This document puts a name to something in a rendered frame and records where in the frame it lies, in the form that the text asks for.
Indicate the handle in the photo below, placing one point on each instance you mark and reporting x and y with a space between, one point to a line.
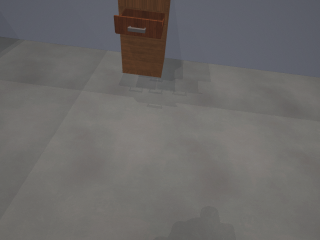
137 30

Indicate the drawer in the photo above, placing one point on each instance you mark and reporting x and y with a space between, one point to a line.
152 21

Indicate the cabinet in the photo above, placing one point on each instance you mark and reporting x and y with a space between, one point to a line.
143 55

